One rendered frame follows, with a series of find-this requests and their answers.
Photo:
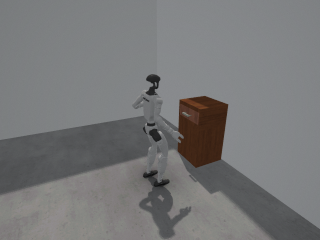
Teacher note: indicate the robot head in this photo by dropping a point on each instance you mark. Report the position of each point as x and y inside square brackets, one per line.
[153, 78]

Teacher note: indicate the right robot upper arm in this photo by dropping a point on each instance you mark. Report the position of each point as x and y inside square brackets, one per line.
[158, 101]

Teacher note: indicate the drawer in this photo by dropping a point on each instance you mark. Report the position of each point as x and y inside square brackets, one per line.
[194, 114]

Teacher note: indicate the cabinet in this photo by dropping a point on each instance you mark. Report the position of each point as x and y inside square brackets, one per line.
[203, 143]

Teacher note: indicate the right robot hand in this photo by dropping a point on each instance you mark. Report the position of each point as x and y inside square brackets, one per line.
[176, 135]

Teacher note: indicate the left robot upper arm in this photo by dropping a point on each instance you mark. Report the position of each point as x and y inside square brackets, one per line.
[139, 100]

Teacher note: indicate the right robot forearm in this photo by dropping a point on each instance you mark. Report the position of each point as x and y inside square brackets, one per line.
[162, 124]

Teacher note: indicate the robot left shin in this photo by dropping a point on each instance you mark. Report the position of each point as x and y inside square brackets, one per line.
[150, 161]

